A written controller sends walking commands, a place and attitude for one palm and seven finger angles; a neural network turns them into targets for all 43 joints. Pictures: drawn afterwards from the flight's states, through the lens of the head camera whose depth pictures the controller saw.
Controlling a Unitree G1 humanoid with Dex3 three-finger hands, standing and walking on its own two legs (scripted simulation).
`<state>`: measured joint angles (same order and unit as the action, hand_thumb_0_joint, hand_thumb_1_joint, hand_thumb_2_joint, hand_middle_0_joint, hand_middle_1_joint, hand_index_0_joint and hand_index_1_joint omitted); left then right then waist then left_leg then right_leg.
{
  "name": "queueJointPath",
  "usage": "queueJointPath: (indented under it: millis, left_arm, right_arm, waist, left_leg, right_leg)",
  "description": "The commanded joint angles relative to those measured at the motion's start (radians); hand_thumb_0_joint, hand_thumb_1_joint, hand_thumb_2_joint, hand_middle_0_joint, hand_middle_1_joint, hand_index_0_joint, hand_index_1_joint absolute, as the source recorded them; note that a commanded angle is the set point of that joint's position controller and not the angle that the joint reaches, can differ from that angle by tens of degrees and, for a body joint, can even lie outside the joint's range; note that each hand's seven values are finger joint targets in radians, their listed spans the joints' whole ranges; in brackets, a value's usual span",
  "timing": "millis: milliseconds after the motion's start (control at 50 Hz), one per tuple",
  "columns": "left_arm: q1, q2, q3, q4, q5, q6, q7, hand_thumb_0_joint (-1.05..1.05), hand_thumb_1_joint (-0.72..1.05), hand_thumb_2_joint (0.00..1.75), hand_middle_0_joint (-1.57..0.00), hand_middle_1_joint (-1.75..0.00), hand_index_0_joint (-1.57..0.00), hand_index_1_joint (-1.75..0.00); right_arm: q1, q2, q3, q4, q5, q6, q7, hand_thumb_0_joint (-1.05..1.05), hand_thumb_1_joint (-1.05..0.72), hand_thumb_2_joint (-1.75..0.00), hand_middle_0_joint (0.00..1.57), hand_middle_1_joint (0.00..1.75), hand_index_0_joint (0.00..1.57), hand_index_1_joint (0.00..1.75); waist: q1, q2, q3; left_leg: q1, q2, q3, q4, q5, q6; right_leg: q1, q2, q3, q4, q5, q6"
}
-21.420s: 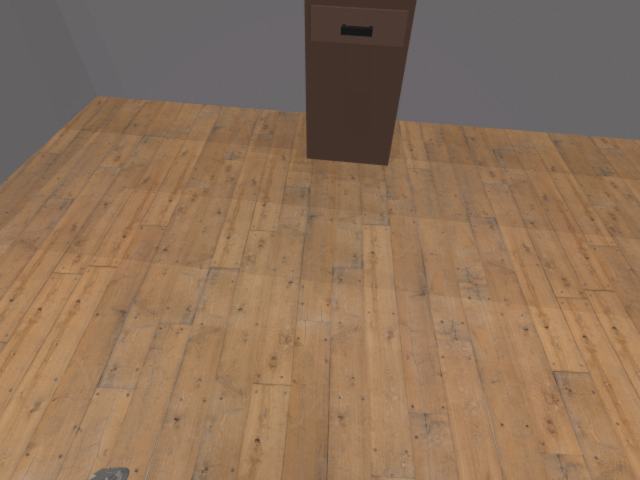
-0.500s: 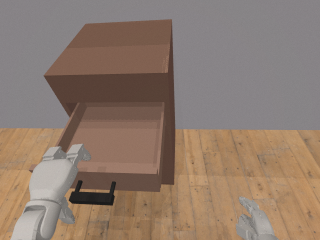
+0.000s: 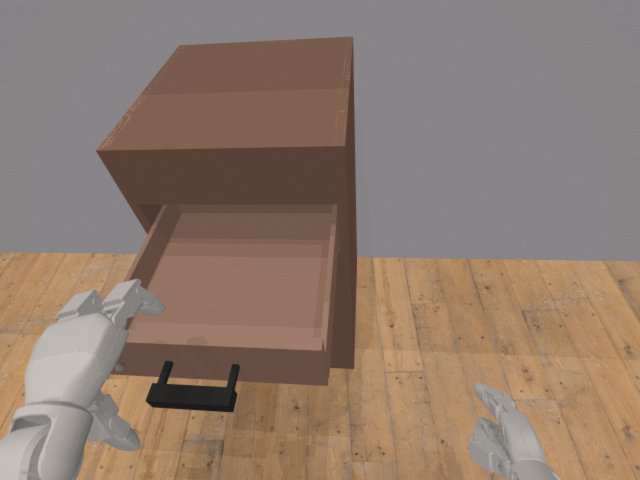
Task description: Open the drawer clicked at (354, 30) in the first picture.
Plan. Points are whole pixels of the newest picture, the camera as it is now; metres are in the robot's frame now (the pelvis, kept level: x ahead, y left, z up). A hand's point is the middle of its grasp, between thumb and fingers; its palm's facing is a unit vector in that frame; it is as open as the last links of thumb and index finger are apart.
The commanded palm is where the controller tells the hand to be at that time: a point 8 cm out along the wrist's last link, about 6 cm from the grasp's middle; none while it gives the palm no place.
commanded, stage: draw the hand back to the body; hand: left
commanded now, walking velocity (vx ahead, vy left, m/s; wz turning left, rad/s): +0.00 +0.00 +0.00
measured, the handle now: (196, 383) +0.25 +0.25 -0.09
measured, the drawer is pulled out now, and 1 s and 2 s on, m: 0.29 0.29 0.29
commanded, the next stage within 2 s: step back with the hand held close in 0.96 s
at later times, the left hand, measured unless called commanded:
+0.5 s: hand (124, 334) +0.20 +0.23 +0.15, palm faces +0.35 -0.83 -0.43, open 10.9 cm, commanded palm +0.15 +0.27 +0.17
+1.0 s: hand (108, 343) +0.19 +0.23 +0.16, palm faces +0.40 -0.81 -0.42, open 7.5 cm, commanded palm +0.14 +0.27 +0.18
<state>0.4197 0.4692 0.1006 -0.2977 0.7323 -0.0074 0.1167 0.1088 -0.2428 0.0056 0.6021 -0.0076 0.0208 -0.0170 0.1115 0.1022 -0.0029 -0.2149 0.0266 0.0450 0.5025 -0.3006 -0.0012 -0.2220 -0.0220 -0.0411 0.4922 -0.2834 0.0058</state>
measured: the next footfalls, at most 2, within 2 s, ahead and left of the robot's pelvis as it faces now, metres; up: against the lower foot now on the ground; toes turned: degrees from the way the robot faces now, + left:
none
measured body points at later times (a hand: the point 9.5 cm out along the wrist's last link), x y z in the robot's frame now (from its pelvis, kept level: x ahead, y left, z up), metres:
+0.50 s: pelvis +0.02 -0.01 +0.01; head +0.02 -0.03 +0.46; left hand +0.18 +0.27 +0.17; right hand +0.21 -0.23 -0.08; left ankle -0.02 +0.12 -0.74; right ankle -0.02 -0.12 -0.74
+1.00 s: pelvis +0.01 -0.01 +0.01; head +0.00 -0.04 +0.46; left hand +0.16 +0.27 +0.18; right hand +0.21 -0.22 -0.08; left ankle -0.02 +0.12 -0.74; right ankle -0.02 -0.12 -0.74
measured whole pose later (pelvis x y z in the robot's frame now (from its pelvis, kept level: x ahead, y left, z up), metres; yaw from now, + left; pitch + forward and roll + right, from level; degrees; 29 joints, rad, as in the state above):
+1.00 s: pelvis +0.01 -0.01 +0.01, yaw +0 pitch -3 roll +0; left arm 0.54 0.31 0.28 -0.46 -0.04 -0.11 0.10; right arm 0.18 -0.21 0.01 0.63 -0.01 -0.15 -0.07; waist 0.07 0.08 0.01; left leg -0.08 0.04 0.04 0.40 -0.27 -0.02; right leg -0.08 0.00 -0.05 0.38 -0.25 0.00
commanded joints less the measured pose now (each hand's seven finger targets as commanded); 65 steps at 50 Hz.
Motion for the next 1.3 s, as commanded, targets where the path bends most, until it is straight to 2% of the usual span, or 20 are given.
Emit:
queueJointPath:
  millis: [0,60,80,180,340,380,440,560,740,840,880,920,960,1020,1040,1060,1080,1100,1220,1280]
  left_arm:
    - [-0.013,-0.019,0.176,-0.213,-0.690,-0.093,0.018,0.00,-0.40,0.34,-0.29,-1.13,-0.29,-1.13]
    - [-0.080,0.056,0.257,-0.307,-0.730,-0.136,0.030,0.00,-0.29,0.39,-0.29,-1.07,-0.29,-1.07]
    - [-0.071,0.025,0.238,-0.318,-0.734,-0.143,0.031,0.00,-0.26,0.40,-0.28,-1.04,-0.28,-1.04]
    - [-0.017,-0.008,0.230,-0.329,-0.752,-0.156,0.019,0.00,-0.08,0.48,-0.27,-0.93,-0.27,-0.93]
    - [0.089,-0.006,0.268,-0.375,-0.769,-0.169,-0.001,0.00,0.20,0.60,-0.25,-0.75,-0.25,-0.75]
    - [0.098,-0.006,0.273,-0.371,-0.772,-0.169,-0.001,0.00,0.27,0.63,-0.25,-0.70,-0.25,-0.70]
    - [0.087,0.004,0.287,-0.369,-0.775,-0.169,0.000,0.00,0.37,0.68,-0.24,-0.64,-0.24,-0.64]
    - [0.054,0.019,0.304,-0.395,-0.774,-0.176,0.004,0.00,0.58,0.76,-0.22,-0.50,-0.22,-0.50]
    - [0.069,0.003,0.299,-0.366,-0.780,-0.171,0.000,0.00,0.90,0.90,-0.20,-0.30,-0.20,-0.30]
    - [0.056,0.013,0.304,-0.378,-0.781,-0.171,0.002,0.00,0.90,0.90,-0.20,-0.30,-0.20,-0.30]
    - [0.048,0.013,0.304,-0.377,-0.778,-0.173,0.005,0.00,0.90,0.90,-0.20,-0.30,-0.20,-0.30]
    - [0.071,0.010,0.308,-0.374,-0.779,-0.175,0.006,0.00,0.90,0.90,-0.20,-0.30,-0.20,-0.30]
    - [0.054,0.014,0.307,-0.385,-0.776,-0.172,0.003,0.00,0.90,0.90,-0.20,-0.30,-0.20,-0.30]
    - [0.074,0.004,0.306,-0.349,-0.781,-0.172,0.004,0.00,0.90,0.90,-0.20,-0.30,-0.20,-0.30]
    - [0.060,0.012,0.307,-0.374,-0.780,-0.175,0.003,0.00,0.90,0.90,-0.20,-0.30,-0.20,-0.30]
    - [-0.140,0.156,0.454,-0.469,-0.787,-0.236,0.014,0.00,0.90,0.90,-0.20,-0.30,-0.20,-0.30]
    - [-0.008,0.079,0.408,-0.380,-0.776,-0.239,0.007,0.00,0.90,0.90,-0.20,-0.30,-0.20,-0.30]
    - [0.071,0.026,0.362,-0.339,-0.772,-0.234,-0.004,0.00,0.90,0.90,-0.20,-0.30,-0.20,-0.30]
    - [0.209,0.040,0.373,-0.431,-0.768,-0.243,0.001,0.00,0.90,0.90,-0.20,-0.30,-0.20,-0.30]
    - [0.244,0.069,0.406,-0.471,-0.770,-0.245,0.009,0.00,0.90,0.90,-0.20,-0.30,-0.20,-0.30]
  right_arm:
    - [-0.051,-0.065,-0.015,-0.194,0.008,-0.153,-0.065,0.00,-0.90,-0.90,0.20,0.30,0.20,0.30]
    - [-0.057,-0.069,-0.006,-0.169,-0.006,-0.207,-0.092,0.00,-0.90,-0.90,0.20,0.30,0.20,0.30]
    - [-0.038,-0.061,-0.002,-0.168,-0.007,-0.219,-0.092,0.00,-0.90,-0.90,0.20,0.30,0.20,0.30]
    - [-0.039,-0.062,-0.008,-0.149,-0.007,-0.247,-0.076,0.00,-0.90,-0.90,0.20,0.30,0.20,0.30]
    - [-0.043,-0.061,-0.032,-0.145,0.000,-0.243,-0.057,0.00,-0.90,-0.90,0.20,0.30,0.20,0.30]
    - [-0.043,-0.061,-0.035,-0.139,0.001,-0.239,-0.057,0.00,-0.90,-0.90,0.20,0.30,0.20,0.30]
    - [-0.050,-0.061,-0.039,-0.144,0.005,-0.231,-0.061,0.00,-0.90,-0.90,0.20,0.30,0.20,0.30]
    - [-0.052,-0.060,-0.036,-0.141,0.006,-0.231,-0.065,0.00,-0.90,-0.90,0.20,0.30,0.20,0.30]
    - [-0.057,-0.057,-0.035,-0.145,0.009,-0.225,-0.061,0.00,-0.90,-0.90,0.20,0.30,0.20,0.30]
    - [-0.060,-0.056,-0.032,-0.150,0.006,-0.225,-0.062,0.00,-0.90,-0.90,0.20,0.30,0.20,0.30]
    - [-0.058,-0.055,-0.031,-0.141,0.004,-0.229,-0.064,0.00,-0.90,-0.90,0.20,0.30,0.20,0.30]
    - [-0.056,-0.056,-0.033,-0.143,0.005,-0.230,-0.062,0.00,-0.90,-0.90,0.20,0.30,0.20,0.30]
    - [-0.064,-0.055,-0.032,-0.141,0.006,-0.231,-0.062,0.00,-0.90,-0.90,0.20,0.30,0.20,0.30]
    - [-0.058,-0.056,-0.035,-0.139,0.007,-0.225,-0.061,0.00,-0.90,-0.90,0.20,0.30,0.20,0.30]
    - [-0.062,-0.055,-0.035,-0.146,0.008,-0.228,-0.060,0.00,-0.90,-0.90,0.20,0.30,0.20,0.30]
    - [-0.037,-0.066,-0.010,-0.195,0.024,-0.205,-0.055,0.00,-0.90,-0.90,0.20,0.30,0.20,0.30]
    - [-0.029,-0.054,-0.021,-0.161,0.011,-0.190,-0.062,0.00,-0.90,-0.90,0.20,0.30,0.20,0.30]
    - [-0.039,-0.068,-0.029,-0.166,0.012,-0.174,-0.057,0.00,-0.90,-0.90,0.20,0.30,0.20,0.30]
    - [-0.046,-0.084,-0.055,-0.212,0.016,-0.131,-0.050,0.00,-0.90,-0.90,0.20,0.30,0.20,0.30]
    - [-0.050,-0.079,-0.063,-0.226,0.018,-0.116,-0.054,0.00,-0.90,-0.90,0.20,0.30,0.20,0.30]
  waist:
    - [-0.057,-0.178,-0.084]
    - [-0.048,-0.065,-0.093]
    - [-0.049,-0.021,-0.086]
    - [-0.049,0.013,-0.025]
    - [-0.045,-0.053,-0.107]
    - [-0.048,-0.024,-0.103]
    - [-0.050,-0.089,-0.089]
    - [-0.051,-0.038,-0.073]
    - [-0.049,-0.070,-0.059]
    - [-0.046,-0.070,-0.064]
    - [-0.049,-0.027,-0.046]
    - [-0.046,-0.074,-0.069]
    - [-0.045,-0.030,-0.061]
    - [-0.047,-0.080,-0.052]
    - [-0.046,-0.072,-0.062]
    - [-0.088,0.026,0.086]
    - [-0.100,-0.104,0.067]
    - [-0.103,-0.171,0.027]
    - [-0.102,-0.100,-0.154]
    - [-0.102,-0.093,-0.187]
  left_leg:
    - [0.165,0.024,-0.017,-0.097,0.287,0.033]
    - [0.178,0.012,0.003,-0.116,0.296,0.023]
    - [0.176,0.011,0.006,-0.125,0.311,0.018]
    - [0.148,0.013,0.005,-0.145,0.327,0.008]
    - [0.166,0.024,0.009,-0.116,0.460,0.012]
    - [0.165,0.021,0.013,-0.114,0.458,0.010]
    - [0.159,0.022,0.013,-0.117,0.414,0.014]
    - [0.159,0.014,0.013,-0.119,0.386,0.012]
    - [0.152,0.019,0.005,-0.128,0.357,0.014]
    - [0.153,0.016,0.003,-0.132,0.331,0.015]
    - [0.153,0.012,0.008,-0.131,0.319,0.013]
    - [0.157,0.015,0.003,-0.129,0.339,0.014]
    - [0.155,0.013,0.005,-0.127,0.340,0.011]
    - [0.149,0.016,0.002,-0.132,0.324,0.013]
    - [0.154,0.016,0.001,-0.133,0.324,0.014]
    - [0.059,0.015,-0.002,-0.114,0.206,0.016]
    - [0.045,0.021,-0.025,-0.099,0.168,0.021]
    - [0.064,0.018,-0.018,-0.084,0.163,0.029]
    - [0.062,0.045,-0.012,-0.074,0.351,0.030]
    - [0.052,0.058,-0.023,-0.068,0.449,0.023]
  right_leg:
    - [0.097,0.026,-0.034,-0.104,0.233,-0.019]
    - [0.123,0.011,-0.017,-0.135,0.255,-0.016]
    - [0.129,0.008,-0.021,-0.136,0.262,-0.020]
    - [0.136,0.006,-0.022,-0.156,0.276,-0.024]
    - [0.170,0.002,-0.022,-0.131,0.404,-0.014]
    - [0.162,0.003,-0.020,-0.138,0.405,-0.015]
    - [0.149,0.002,-0.019,-0.140,0.389,-0.010]
    - [0.133,0.002,-0.015,-0.153,0.358,-0.015]
    - [0.128,0.002,-0.015,-0.150,0.330,-0.011]
    - [0.129,0.001,-0.013,-0.157,0.305,-0.012]
    - [0.119,0.003,-0.013,-0.171,0.295,-0.015]
    - [0.133,0.005,-0.016,-0.159,0.311,-0.014]
    - [0.131,0.001,-0.006,-0.166,0.313,-0.018]
    - [0.126,0.005,-0.016,-0.166,0.296,-0.013]
    - [0.129,0.000,-0.010,-0.163,0.298,-0.013]
    - [0.010,-0.042,0.078,-0.209,0.323,-0.024]
    - [0.001,-0.055,0.085,-0.211,0.334,-0.021]
    - [0.003,-0.058,0.089,-0.209,0.338,-0.015]
    - [0.105,-0.069,0.067,-0.098,0.490,-0.011]
    - [0.118,-0.060,0.046,-0.055,0.525,-0.009]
